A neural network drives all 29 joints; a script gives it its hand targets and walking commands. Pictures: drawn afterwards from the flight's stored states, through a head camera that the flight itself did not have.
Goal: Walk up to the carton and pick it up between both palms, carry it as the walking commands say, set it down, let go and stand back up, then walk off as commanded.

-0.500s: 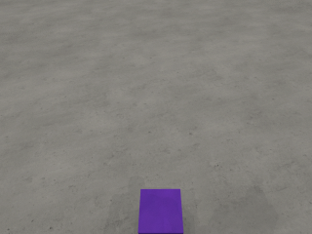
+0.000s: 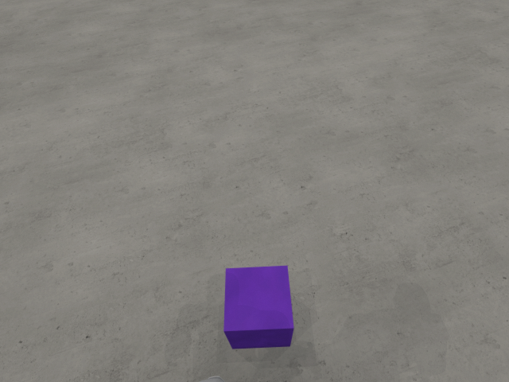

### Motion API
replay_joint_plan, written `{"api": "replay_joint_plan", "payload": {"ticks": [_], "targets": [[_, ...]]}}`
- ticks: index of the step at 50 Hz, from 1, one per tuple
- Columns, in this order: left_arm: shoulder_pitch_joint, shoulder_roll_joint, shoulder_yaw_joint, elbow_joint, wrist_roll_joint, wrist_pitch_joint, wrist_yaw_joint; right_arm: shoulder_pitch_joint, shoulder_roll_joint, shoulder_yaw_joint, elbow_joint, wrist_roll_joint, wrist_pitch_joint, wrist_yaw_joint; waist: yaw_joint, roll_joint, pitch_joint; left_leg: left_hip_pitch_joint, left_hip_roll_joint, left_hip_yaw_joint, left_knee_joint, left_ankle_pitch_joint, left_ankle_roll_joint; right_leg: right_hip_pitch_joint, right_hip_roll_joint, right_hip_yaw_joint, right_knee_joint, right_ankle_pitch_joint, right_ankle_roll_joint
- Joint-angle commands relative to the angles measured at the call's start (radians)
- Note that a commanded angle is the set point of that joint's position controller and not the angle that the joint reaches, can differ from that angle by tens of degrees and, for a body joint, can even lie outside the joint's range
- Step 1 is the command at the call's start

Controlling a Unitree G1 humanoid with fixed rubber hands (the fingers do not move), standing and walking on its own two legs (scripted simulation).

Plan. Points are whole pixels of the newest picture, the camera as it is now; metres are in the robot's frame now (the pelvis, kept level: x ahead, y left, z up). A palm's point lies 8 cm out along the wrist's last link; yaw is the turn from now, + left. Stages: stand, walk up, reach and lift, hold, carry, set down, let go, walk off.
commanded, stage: walk up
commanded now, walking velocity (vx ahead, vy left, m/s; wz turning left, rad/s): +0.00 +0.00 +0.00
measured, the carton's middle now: (258, 308) +0.43 +0.03 -0.63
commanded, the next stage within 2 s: stand in 0.90 s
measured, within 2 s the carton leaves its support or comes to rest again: neither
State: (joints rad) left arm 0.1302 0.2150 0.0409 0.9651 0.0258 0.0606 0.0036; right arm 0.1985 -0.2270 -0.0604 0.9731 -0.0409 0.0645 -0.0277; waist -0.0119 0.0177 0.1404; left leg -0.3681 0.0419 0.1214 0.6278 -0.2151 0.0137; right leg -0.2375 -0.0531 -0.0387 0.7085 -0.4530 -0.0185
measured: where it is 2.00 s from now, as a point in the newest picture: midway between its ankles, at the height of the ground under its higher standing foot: outside the picture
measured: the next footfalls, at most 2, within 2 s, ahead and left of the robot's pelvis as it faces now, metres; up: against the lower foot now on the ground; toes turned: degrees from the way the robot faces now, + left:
left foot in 0.26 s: +0.02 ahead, +0.13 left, +0.00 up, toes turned +7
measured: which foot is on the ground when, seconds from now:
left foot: down 0.00-0.04, up 0.06-0.24, down 0.26-1.00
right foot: down 0.00-1.00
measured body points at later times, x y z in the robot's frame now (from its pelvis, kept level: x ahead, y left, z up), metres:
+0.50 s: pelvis -0.03 -0.01 +0.03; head -0.02 +0.00 +0.47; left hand +0.00 +0.22 -0.13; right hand -0.02 -0.23 -0.13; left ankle -0.03 +0.12 -0.72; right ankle -0.03 -0.12 -0.72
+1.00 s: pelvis -0.04 +0.00 +0.02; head -0.03 +0.01 +0.47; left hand -0.04 +0.22 -0.14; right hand -0.05 -0.22 -0.14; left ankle -0.03 +0.12 -0.72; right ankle -0.03 -0.12 -0.72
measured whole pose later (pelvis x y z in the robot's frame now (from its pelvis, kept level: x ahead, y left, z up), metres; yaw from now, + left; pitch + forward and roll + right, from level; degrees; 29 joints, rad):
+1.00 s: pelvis -0.04 +0.00 +0.02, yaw +1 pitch -2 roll +0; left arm 0.28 0.15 0.00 1.10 0.01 -0.01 0.03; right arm 0.30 -0.14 -0.01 1.12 -0.02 -0.01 -0.03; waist 0.00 -0.01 0.05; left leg -0.17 -0.01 0.02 0.40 -0.20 0.01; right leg -0.18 -0.03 -0.05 0.41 -0.20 0.01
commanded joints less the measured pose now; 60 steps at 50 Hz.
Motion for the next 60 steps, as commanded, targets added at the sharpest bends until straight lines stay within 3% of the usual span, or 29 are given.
{"api": "replay_joint_plan", "payload": {"ticks": [1, 2, 3, 4, 6, 7, 8, 9, 11, 13, 14, 15, 17, 19, 21, 22, 26, 29, 31, 35, 37, 41, 42, 50, 51, 54, 58, 59, 60], "targets": [[0.142, 0.180, 0.022, -0.027, 0.011, -0.025, 0.011, 0.003, -0.041, 0.008, -0.086, 0.021, -0.007, 0.015, 0.080, -0.463, -0.013, -0.083, -0.033, -0.081, 0.024, -0.279, 0.000, -0.049, -0.268, 0.402, -0.667, -0.263, -0.082], [0.066, 0.191, 0.008, -0.017, 0.012, -0.028, 0.010, -0.010, -0.061, 0.005, -0.089, 0.026, -0.006, 0.014, 0.038, -0.408, 0.068, -0.027, -0.010, -0.154, 0.105, -0.270, -0.008, -0.199, -0.278, 0.397, -0.678, -0.252, -0.108], [0.015, 0.157, -0.003, -0.022, 0.007, -0.035, 0.016, 0.011, -0.080, -0.004, -0.058, 0.023, -0.009, 0.025, 0.006, -0.311, 0.063, 0.034, -0.013, -0.139, 0.177, -0.197, -0.008, -0.240, -0.251, 0.342, -0.641, -0.168, -0.128], [-0.017, 0.129, -0.012, -0.031, 0.004, -0.049, 0.018, 0.037, -0.074, -0.001, -0.040, 0.028, -0.014, 0.031, -0.009, -0.276, 0.054, 0.058, -0.016, -0.148, 0.167, -0.171, -0.011, -0.222, -0.217, 0.279, -0.585, -0.061, -0.117], [0.001, 0.099, -0.019, -0.028, -0.003, -0.063, 0.022, 0.037, -0.086, -0.001, -0.009, 0.021, -0.031, 0.028, -0.016, -0.117, 0.008, 0.067, -0.008, -0.123, 0.146, -0.126, -0.018, -0.121, -0.164, 0.201, -0.528, 0.116, -0.100], [0.018, 0.094, -0.019, -0.027, -0.007, -0.067, 0.021, 0.056, -0.089, -0.002, -0.011, 0.018, -0.036, 0.031, -0.018, -0.087, -0.036, 0.101, -0.008, -0.112, 0.117, -0.114, -0.021, -0.083, -0.145, 0.179, -0.513, 0.137, -0.095], [0.038, 0.087, -0.015, -0.023, -0.017, -0.067, 0.022, 0.097, -0.050, 0.015, 0.000, 0.022, -0.042, 0.026, -0.007, -0.158, -0.060, 0.101, 0.001, -0.131, 0.028, -0.120, -0.024, -0.005, -0.152, 0.167, -0.497, 0.160, -0.101], [0.066, 0.089, -0.012, 0.003, -0.019, -0.072, 0.024, 0.108, -0.024, 0.027, 0.010, 0.027, -0.050, 0.021, -0.008, -0.162, -0.081, 0.135, 0.001, -0.122, -0.101, -0.067, -0.024, 0.026, -0.143, 0.165, -0.469, 0.212, -0.107], [0.113, 0.102, -0.001, 0.018, -0.021, -0.072, 0.025, 0.084, -0.014, 0.034, 0.002, 0.038, -0.062, 0.008, -0.010, -0.132, -0.089, 0.192, -0.020, -0.113, -0.327, 0.007, -0.021, 0.102, -0.111, 0.115, -0.372, 0.419, -0.079], [0.177, 0.056, -0.027, 0.020, -0.025, -0.080, 0.023, 0.126, -0.091, 0.018, 0.025, 0.034, -0.081, -0.001, -0.004, 0.009, -0.145, 0.296, 0.095, -0.227, -0.315, 0.230, 0.003, 0.039, -0.059, 0.080, -0.326, 0.366, -0.038], [0.187, 0.051, -0.029, 0.019, -0.023, -0.081, 0.021, 0.092, -0.089, 0.027, 0.027, 0.035, -0.076, -0.001, 0.009, -0.006, -0.107, 0.286, 0.109, -0.241, -0.300, 0.230, 0.016, -0.007, -0.030, 0.068, -0.371, 0.272, -0.022], [0.182, 0.028, -0.022, 0.030, -0.026, -0.079, 0.023, 0.078, -0.058, 0.038, 0.047, 0.036, -0.072, 0.003, 0.008, 0.081, -0.054, 0.217, 0.093, -0.231, -0.324, 0.152, 0.028, 0.038, -0.034, 0.066, -0.397, 0.271, -0.015], [0.148, 0.045, -0.020, 0.034, -0.028, -0.077, 0.023, 0.102, -0.029, 0.047, 0.064, 0.038, -0.071, -0.001, 0.002, 0.029, -0.043, 0.212, 0.056, -0.188, -0.324, 0.154, 0.009, 0.045, -0.055, 0.109, -0.395, 0.336, -0.027], [0.179, 0.046, -0.015, 0.031, -0.027, -0.081, 0.022, 0.102, -0.025, 0.046, 0.075, 0.038, -0.075, 0.000, 0.018, -0.010, -0.106, 0.220, 0.060, -0.199, -0.327, 0.140, 0.024, 0.102, -0.054, 0.090, -0.397, 0.319, -0.030], [0.180, 0.038, -0.020, 0.042, -0.025, -0.081, 0.024, 0.083, -0.034, 0.040, 0.064, 0.037, -0.079, 0.003, 0.019, 0.017, -0.076, 0.180, 0.047, -0.205, -0.331, 0.115, 0.016, 0.103, -0.051, 0.095, -0.393, 0.317, -0.021], [0.190, 0.050, -0.024, 0.050, -0.018, -0.080, 0.019, 0.101, -0.048, 0.028, 0.074, 0.037, -0.084, -0.003, 0.002, 0.083, -0.076, 0.210, 0.046, -0.186, -0.327, 0.091, 0.010, 0.065, -0.052, 0.099, -0.387, 0.307, -0.019], [0.183, 0.024, -0.015, 0.070, -0.019, -0.076, 0.025, 0.086, -0.025, 0.037, 0.086, 0.037, -0.079, -0.001, 0.021, -0.016, -0.063, 0.159, 0.048, -0.215, -0.338, 0.069, 0.027, 0.096, -0.042, 0.076, -0.404, 0.274, -0.010], [0.180, 0.038, -0.018, 0.067, -0.024, -0.079, 0.025, 0.138, -0.014, 0.042, 0.101, 0.034, -0.078, 0.000, 0.004, -0.021, -0.003, 0.147, 0.041, -0.204, -0.355, 0.054, 0.005, 0.032, -0.046, 0.098, -0.397, 0.252, -0.019], [0.204, 0.020, -0.018, 0.076, -0.023, -0.076, 0.026, 0.132, -0.016, 0.042, 0.111, 0.030, -0.078, -0.001, 0.017, 0.021, -0.038, 0.134, 0.047, -0.211, -0.349, 0.052, 0.012, 0.084, -0.039, 0.075, -0.396, 0.253, -0.008], [0.182, 0.043, -0.015, 0.083, -0.023, -0.074, 0.028, 0.178, -0.004, 0.044, 0.110, 0.030, -0.073, -0.006, 0.003, -0.087, -0.020, 0.151, 0.033, -0.206, -0.344, 0.016, 0.011, 0.028, -0.050, 0.107, -0.413, 0.209, -0.011], [0.217, 0.016, -0.026, 0.099, -0.021, -0.079, 0.024, 0.174, -0.009, 0.036, 0.123, 0.027, -0.073, -0.004, 0.005, -0.030, -0.021, 0.164, 0.034, -0.186, -0.333, 0.027, 0.001, 0.022, -0.040, 0.083, -0.411, 0.219, 0.003], [0.218, 0.024, -0.030, 0.110, -0.019, -0.077, 0.028, 0.168, -0.002, 0.038, 0.109, 0.024, -0.072, -0.004, 0.005, -0.043, -0.011, 0.130, 0.048, -0.208, -0.353, -0.006, 0.010, 0.011, -0.046, 0.097, -0.404, 0.194, -0.007], [0.214, 0.013, -0.031, 0.108, -0.018, -0.073, 0.026, 0.139, -0.020, 0.035, 0.112, 0.024, -0.080, -0.006, 0.013, 0.012, -0.040, 0.138, 0.057, -0.227, -0.359, 0.005, 0.022, 0.047, -0.037, 0.076, -0.390, 0.239, -0.004], [0.219, 0.037, -0.023, 0.106, -0.015, -0.084, 0.028, 0.145, -0.022, 0.033, 0.115, 0.025, -0.083, -0.004, 0.012, -0.021, -0.035, 0.132, 0.055, -0.210, -0.344, 0.011, 0.018, 0.026, -0.050, 0.084, -0.389, 0.260, -0.010], [0.235, 0.028, -0.023, 0.117, -0.016, -0.084, 0.028, 0.165, -0.025, 0.036, 0.117, 0.025, -0.084, -0.007, 0.014, 0.027, -0.035, 0.140, 0.061, -0.209, -0.345, 0.028, 0.009, 0.042, -0.044, 0.066, -0.379, 0.276, -0.006], [0.211, 0.066, -0.019, 0.121, -0.014, -0.092, 0.028, 0.146, -0.043, 0.027, 0.102, 0.022, -0.085, 0.000, 0.016, -0.017, -0.060, 0.131, 0.053, -0.215, -0.353, 0.016, 0.021, 0.067, -0.050, 0.078, -0.382, 0.248, -0.007], [0.207, 0.057, -0.023, 0.126, -0.012, -0.084, 0.022, 0.135, -0.051, 0.024, 0.110, 0.020, -0.085, -0.005, 0.009, 0.039, -0.068, 0.142, 0.057, -0.213, -0.349, 0.001, 0.010, 0.047, -0.042, 0.071, -0.376, 0.257, -0.012], [0.198, 0.052, -0.024, 0.114, -0.009, -0.090, 0.025, 0.154, -0.048, 0.022, 0.114, 0.024, -0.088, -0.005, 0.009, 0.021, -0.086, 0.148, 0.068, -0.217, -0.349, 0.036, 0.018, 0.046, -0.051, 0.073, -0.369, 0.256, -0.012], [-0.152, 0.139, -0.080, -0.237, -0.180, -0.027, 0.022, -0.197, -0.141, -0.007, -0.237, 0.142, -0.036, 0.025, -0.014, -0.029, -0.247, -0.115, 0.031, -0.149, -0.148, -0.376, 0.047, -0.111, 0.055, 0.022, -0.162, -0.052, 0.004]]}}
